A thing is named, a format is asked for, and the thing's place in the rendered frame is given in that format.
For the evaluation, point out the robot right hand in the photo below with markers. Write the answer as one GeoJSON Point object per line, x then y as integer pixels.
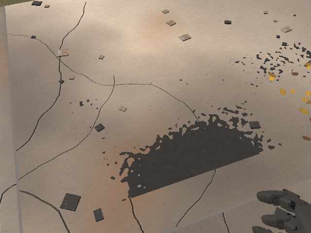
{"type": "Point", "coordinates": [300, 222]}

